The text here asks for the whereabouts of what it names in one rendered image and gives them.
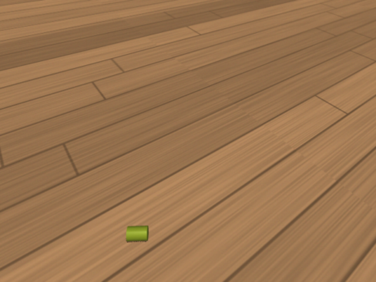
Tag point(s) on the can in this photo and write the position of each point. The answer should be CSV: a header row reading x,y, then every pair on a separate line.
x,y
137,233

